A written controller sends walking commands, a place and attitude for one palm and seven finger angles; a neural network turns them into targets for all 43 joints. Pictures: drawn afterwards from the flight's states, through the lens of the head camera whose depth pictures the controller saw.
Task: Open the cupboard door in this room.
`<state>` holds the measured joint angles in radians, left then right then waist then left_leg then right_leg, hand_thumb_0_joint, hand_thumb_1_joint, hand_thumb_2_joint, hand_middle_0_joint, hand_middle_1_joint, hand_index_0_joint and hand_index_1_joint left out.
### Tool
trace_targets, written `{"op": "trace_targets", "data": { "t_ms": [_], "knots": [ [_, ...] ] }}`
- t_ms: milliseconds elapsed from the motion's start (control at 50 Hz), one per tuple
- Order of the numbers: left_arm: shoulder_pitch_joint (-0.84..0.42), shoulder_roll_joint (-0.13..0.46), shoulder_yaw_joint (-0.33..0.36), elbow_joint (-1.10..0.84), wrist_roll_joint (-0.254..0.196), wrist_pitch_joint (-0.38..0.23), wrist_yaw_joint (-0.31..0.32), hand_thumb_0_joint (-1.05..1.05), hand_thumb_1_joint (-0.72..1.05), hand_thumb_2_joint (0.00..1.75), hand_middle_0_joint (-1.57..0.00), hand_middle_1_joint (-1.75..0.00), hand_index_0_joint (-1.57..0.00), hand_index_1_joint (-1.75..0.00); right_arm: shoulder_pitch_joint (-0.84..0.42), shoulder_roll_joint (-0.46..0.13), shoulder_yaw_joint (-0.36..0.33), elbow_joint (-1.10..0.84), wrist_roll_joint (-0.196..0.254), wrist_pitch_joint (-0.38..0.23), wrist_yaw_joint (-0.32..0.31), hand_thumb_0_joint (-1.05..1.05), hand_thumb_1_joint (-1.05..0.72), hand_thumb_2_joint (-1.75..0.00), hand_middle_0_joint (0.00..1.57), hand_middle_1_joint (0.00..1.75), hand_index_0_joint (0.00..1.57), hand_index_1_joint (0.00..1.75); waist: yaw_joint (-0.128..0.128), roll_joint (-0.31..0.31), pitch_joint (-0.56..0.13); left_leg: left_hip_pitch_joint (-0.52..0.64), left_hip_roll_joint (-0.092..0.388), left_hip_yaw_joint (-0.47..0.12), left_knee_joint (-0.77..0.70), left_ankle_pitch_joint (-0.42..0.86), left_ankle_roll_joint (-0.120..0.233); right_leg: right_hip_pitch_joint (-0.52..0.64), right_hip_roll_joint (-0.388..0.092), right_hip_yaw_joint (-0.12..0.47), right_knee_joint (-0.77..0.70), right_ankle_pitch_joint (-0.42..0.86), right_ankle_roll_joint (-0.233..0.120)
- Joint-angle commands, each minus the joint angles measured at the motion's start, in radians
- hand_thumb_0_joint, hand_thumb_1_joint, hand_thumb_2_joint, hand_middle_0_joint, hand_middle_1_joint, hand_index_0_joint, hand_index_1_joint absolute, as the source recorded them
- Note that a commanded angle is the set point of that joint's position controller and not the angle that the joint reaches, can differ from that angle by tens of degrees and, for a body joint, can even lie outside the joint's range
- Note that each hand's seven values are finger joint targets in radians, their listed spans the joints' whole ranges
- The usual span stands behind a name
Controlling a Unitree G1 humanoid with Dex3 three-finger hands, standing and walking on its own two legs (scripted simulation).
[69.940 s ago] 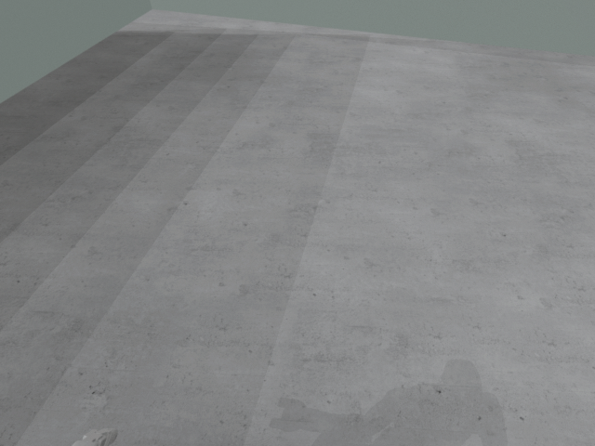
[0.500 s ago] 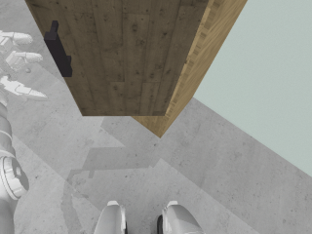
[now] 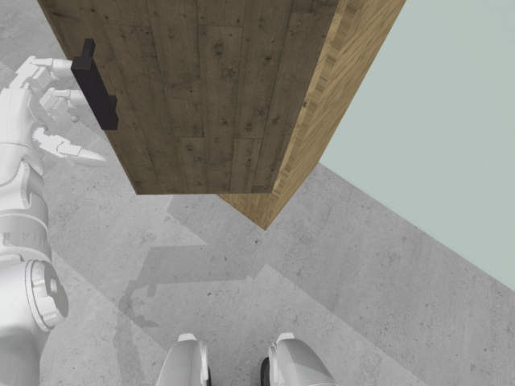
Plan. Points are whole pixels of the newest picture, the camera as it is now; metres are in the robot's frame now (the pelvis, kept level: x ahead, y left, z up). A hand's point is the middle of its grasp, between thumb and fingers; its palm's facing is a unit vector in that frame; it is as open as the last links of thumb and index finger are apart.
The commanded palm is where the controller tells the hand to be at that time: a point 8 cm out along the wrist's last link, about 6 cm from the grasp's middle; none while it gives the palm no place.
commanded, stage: slide the fingers in behind the handle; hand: left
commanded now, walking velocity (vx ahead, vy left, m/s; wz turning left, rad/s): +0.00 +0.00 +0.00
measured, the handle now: (100, 86) +0.55 +0.22 +0.07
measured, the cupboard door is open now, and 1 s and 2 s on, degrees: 40 41 42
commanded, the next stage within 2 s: close the thumb around the handle in 1.00 s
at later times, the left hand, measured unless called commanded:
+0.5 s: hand (88, 122) +0.48 +0.22 +0.07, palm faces +0.04 -1.00 +0.00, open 14.2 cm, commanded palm +0.46 +0.24 +0.07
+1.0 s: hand (108, 121) +0.48 +0.20 +0.07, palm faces +0.01 -1.00 -0.01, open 14.0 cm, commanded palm +0.46 +0.24 +0.07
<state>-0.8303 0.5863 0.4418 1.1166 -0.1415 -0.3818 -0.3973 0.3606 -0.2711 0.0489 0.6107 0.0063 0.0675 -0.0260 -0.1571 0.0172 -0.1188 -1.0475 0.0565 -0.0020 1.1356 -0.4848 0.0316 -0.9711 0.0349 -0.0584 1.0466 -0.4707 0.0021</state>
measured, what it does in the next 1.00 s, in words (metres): stands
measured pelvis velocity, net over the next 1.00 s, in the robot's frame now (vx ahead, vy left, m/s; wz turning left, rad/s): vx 0.01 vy -0.01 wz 0.01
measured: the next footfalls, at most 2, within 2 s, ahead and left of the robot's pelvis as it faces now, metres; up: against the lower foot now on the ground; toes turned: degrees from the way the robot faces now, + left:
none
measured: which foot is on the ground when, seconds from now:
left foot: down 0.00-1.00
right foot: down 0.00-1.00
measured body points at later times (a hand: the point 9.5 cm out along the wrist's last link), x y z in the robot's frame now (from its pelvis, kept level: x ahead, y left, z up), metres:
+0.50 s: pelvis +0.00 +0.00 +0.00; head +0.13 +0.03 +0.44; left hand +0.47 +0.28 +0.07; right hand +0.04 -0.27 -0.10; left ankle +0.02 +0.10 -0.65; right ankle +0.01 -0.13 -0.65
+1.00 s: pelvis +0.01 -0.01 +0.00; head +0.12 +0.01 +0.44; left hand +0.48 +0.25 +0.08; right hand +0.03 -0.27 -0.11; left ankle +0.02 +0.10 -0.65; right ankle +0.01 -0.13 -0.65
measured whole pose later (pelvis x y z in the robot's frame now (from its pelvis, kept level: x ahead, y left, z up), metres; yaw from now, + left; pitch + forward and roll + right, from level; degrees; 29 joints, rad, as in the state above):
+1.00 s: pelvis +0.01 -0.01 +0.00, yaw +0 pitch +21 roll -3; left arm -0.78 0.47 0.39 1.10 -0.13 -0.42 -0.29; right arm 0.37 -0.26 0.04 0.61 0.01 0.08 0.00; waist -0.15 0.03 -0.13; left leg -0.99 0.05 0.01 1.11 -0.49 0.02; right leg -0.93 0.03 -0.05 1.04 -0.48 -0.01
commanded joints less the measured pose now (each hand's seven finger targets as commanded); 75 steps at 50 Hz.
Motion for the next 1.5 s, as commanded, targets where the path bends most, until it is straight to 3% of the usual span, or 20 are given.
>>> {"op": "trace_targets", "data": {
  "t_ms": [0,80,120,180,260,320,520,600,660,760,880,940,980,1020,1080,1360,1380,1420,1460,1480],
  "knots": [
    [-0.365,0.252,0.019,-0.199,-0.019,-0.054,0.014,0.0,-0.5,0.3,-0.3,-1.2,-0.3,-1.2,0.156,-0.19,-0.077,-0.057,0.003,-0.007,-0.01,0.0,-0.9,-0.9,0.2,0.3,0.2,0.3,0.005,0.132,-0.452,0.447,-0.019,-0.057,-0.124,0.405,-0.003,0.13,0.024,0.016,-0.113,0.299,-0.023],
    [-0.376,0.238,0.015,-0.212,-0.022,-0.066,0.028,0.0,-0.5,0.3,-0.3,-1.2,-0.3,-1.2,0.152,-0.186,-0.077,-0.06,0.002,-0.007,-0.009,0.0,-0.9,-0.9,0.2,0.3,0.2,0.3,-0.002,0.116,-0.445,0.435,-0.02,-0.055,-0.124,0.395,-0.001,0.142,0.025,0.02,-0.114,0.304,-0.022],
    [-0.363,0.254,0.03,-0.245,-0.018,-0.08,0.032,0.0,-0.5,0.3,-0.3,-1.2,-0.3,-1.2,0.153,-0.186,-0.08,-0.063,0.001,-0.007,-0.007,0.0,-0.9,-0.9,0.2,0.3,0.2,0.3,0.014,0.146,-0.48,0.457,-0.021,-0.055,-0.129,0.416,-0.005,0.157,0.024,0.02,-0.109,0.314,-0.026],
    [-0.365,0.177,-0.024,-0.25,-0.024,-0.089,0.036,0.0,-0.5,0.3,-0.3,-1.2,-0.3,-1.2,0.147,-0.178,-0.081,-0.057,0.001,-0.007,-0.002,0.0,-0.9,-0.9,0.2,0.3,0.2,0.3,0.002,0.146,-0.465,0.488,-0.018,-0.062,-0.128,0.427,-0.009,0.124,0.026,0.014,-0.112,0.306,-0.025],
    [-0.383,0.172,-0.025,-0.214,-0.022,-0.08,0.048,0.0,-0.5,0.3,-0.3,-1.2,-0.3,-1.2,0.147,-0.183,-0.082,-0.05,0.002,-0.008,-0.005,0.0,-0.9,-0.9,0.2,0.3,0.2,0.3,-0.008,0.124,-0.428,0.457,-0.021,-0.059,-0.134,0.372,-0.005,0.116,0.024,0.018,-0.12,0.277,-0.024],
    [-0.383,0.145,-0.048,-0.24,-0.013,-0.087,0.056,0.0,-0.5,0.3,-0.3,-1.2,-0.3,-1.2,0.147,-0.179,-0.085,-0.046,-0.001,-0.01,-0.003,0.0,-0.9,-0.9,0.2,0.3,0.2,0.3,-0.002,0.166,-0.451,0.498,-0.02,-0.063,-0.134,0.397,-0.011,0.096,0.022,0.013,-0.117,0.278,-0.029],
    [-0.424,0.002,-0.156,-0.233,-0.008,-0.097,0.087,0.0,-0.5,0.3,-0.3,-1.2,-0.3,-1.2,0.142,-0.171,-0.093,-0.025,-0.005,-0.015,0.01,0.0,-0.9,-0.9,0.2,0.3,0.2,0.3,-0.03,0.141,-0.434,0.526,-0.022,-0.077,-0.135,0.386,-0.012,0.061,0.023,0.003,-0.125,0.26,-0.03],
    [-0.419,0.024,-0.127,-0.217,-0.008,-0.097,0.103,0.0,-0.5,0.3,-0.3,-1.2,-0.3,-1.2,0.146,-0.172,-0.093,-0.022,-0.007,-0.014,0.011,0.0,-0.9,-0.9,0.2,0.3,0.2,0.3,-0.017,0.136,-0.456,0.526,-0.022,-0.079,-0.131,0.411,-0.014,0.071,0.021,0.001,-0.114,0.275,-0.032],
    [-0.402,0.126,-0.041,-0.208,0.003,-0.096,0.128,0.0,-0.5,0.3,-0.3,-1.2,-0.3,-1.2,0.149,-0.175,-0.085,-0.034,-0.008,-0.011,0.01,0.0,-0.9,-0.9,0.2,0.3,0.2,0.3,0.005,0.126,-0.476,0.486,-0.026,-0.07,-0.127,0.427,-0.011,0.119,0.02,0.011,-0.099,0.311,-0.03],
    [-0.367,0.123,-0.038,-0.26,0.015,-0.122,0.142,0.0,-0.5,0.3,-0.3,-1.2,-0.3,-1.2,0.144,-0.163,-0.085,-0.058,-0.009,-0.008,0.017,0.0,-0.9,-0.9,0.2,0.3,0.2,0.3,0.018,0.131,-0.517,0.49,-0.029,-0.053,-0.123,0.47,-0.009,0.18,0.022,0.021,-0.096,0.371,-0.025],
    [-0.339,0.103,-0.05,-0.224,-0.009,-0.106,0.112,0.0,-0.5,0.3,-0.3,-1.2,-0.3,-1.2,0.136,-0.163,-0.084,-0.063,0.001,-0.002,0.011,0.0,-0.9,-0.9,0.2,0.3,0.2,0.3,0.007,0.083,-0.433,0.414,-0.034,-0.037,-0.134,0.386,-0.002,0.202,0.021,0.028,-0.117,0.353,-0.021],
    [-0.331,0.152,-0.006,-0.23,-0.014,-0.112,0.112,0.0,-0.5,0.3,-0.3,-1.2,-0.3,-1.2,0.143,-0.168,-0.084,-0.063,-0.001,-0.003,0.007,0.0,-0.9,-0.9,0.2,0.3,0.2,0.3,0.02,0.085,-0.442,0.4,-0.037,-0.035,-0.135,0.377,0.0,0.227,0.021,0.034,-0.115,0.352,-0.024],
    [-0.345,0.113,-0.043,-0.241,-0.013,-0.115,0.105,0.0,-0.5,0.3,-0.3,-1.2,-0.3,-1.2,0.134,-0.161,-0.084,-0.062,0.001,-0.006,0.006,0.0,-0.9,-0.9,0.2,0.3,0.2,0.3,0.008,0.093,-0.449,0.407,-0.036,-0.033,-0.132,0.376,0.0,0.214,0.018,0.037,-0.116,0.355,-0.019],
    [-0.318,0.157,-0.005,-0.214,-0.013,-0.111,0.106,0.0,-0.5,0.3,-0.3,-1.2,-0.3,-1.2,0.139,-0.168,-0.085,-0.06,0.002,-0.006,0.003,0.0,-0.9,-0.9,0.2,0.3,0.2,0.3,0.018,0.06,-0.436,0.377,-0.036,-0.029,-0.131,0.358,0.001,0.232,0.019,0.041,-0.119,0.348,-0.019],
    [-0.35,0.153,-0.017,-0.211,-0.01,-0.112,0.099,0.0,-0.5,0.3,-0.3,-1.2,-0.3,-1.2,0.136,-0.168,-0.083,-0.058,0.002,-0.008,0.002,0.0,-0.9,-0.9,0.2,0.3,0.2,0.3,0.009,0.084,-0.435,0.374,-0.037,-0.031,-0.127,0.343,0.001,0.213,0.017,0.043,-0.115,0.332,-0.018],
    [-0.407,0.145,-0.037,-0.249,-0.007,-0.112,0.101,0.0,0.28,0.64,-0.36,-1.28,-0.36,-1.28,0.143,-0.174,-0.086,-0.047,0.0,-0.017,-0.002,0.0,-0.9,-0.9,0.2,0.3,0.2,0.3,0.007,0.154,-0.492,0.471,-0.028,-0.054,-0.125,0.398,-0.008,0.15,0.019,0.028,-0.103,0.318,-0.025],
    [-0.402,0.106,-0.063,-0.243,-0.009,-0.108,0.1,0.0,0.34,0.66,-0.36,-1.29,-0.36,-1.29,0.141,-0.169,-0.086,-0.046,-0.001,-0.018,0.002,0.0,-0.9,-0.9,0.2,0.3,0.2,0.3,0.0,0.153,-0.485,0.48,-0.028,-0.054,-0.124,0.4,-0.008,0.138,0.021,0.024,-0.107,0.314,-0.025],
    [-0.376,0.13,-0.042,-0.202,-0.012,-0.099,0.104,0.0,0.45,0.71,-0.37,-1.3,-0.37,-1.3,0.142,-0.174,-0.085,-0.044,0.0,-0.016,0.002,0.0,-0.9,-0.9,0.2,0.3,0.2,0.3,-0.004,0.097,-0.445,0.422,-0.03,-0.047,-0.124,0.361,-0.003,0.163,0.022,0.03,-0.117,0.307,-0.021],
    [-0.399,0.172,-0.016,-0.217,-0.004,-0.108,0.104,0.0,0.56,0.76,-0.38,-1.31,-0.38,-1.31,0.145,-0.179,-0.083,-0.045,-0.002,-0.016,-0.002,0.0,-0.9,-0.9,0.2,0.3,0.2,0.3,0.002,0.099,-0.466,0.415,-0.03,-0.051,-0.124,0.372,-0.002,0.174,0.02,0.031,-0.104,0.32,-0.022],
    [-0.386,0.147,-0.03,-0.209,-0.005,-0.107,0.101,0.0,0.62,0.78,-0.38,-1.32,-0.38,-1.32,0.142,-0.173,-0.083,-0.048,-0.001,-0.016,0.0,0.0,-0.9,-0.9,0.2,0.3,0.2,0.3,0.005,0.112,-0.463,0.421,-0.032,-0.047,-0.125,0.369,-0.003,0.173,0.02,0.031,-0.108,0.315,-0.022]
  ]
}}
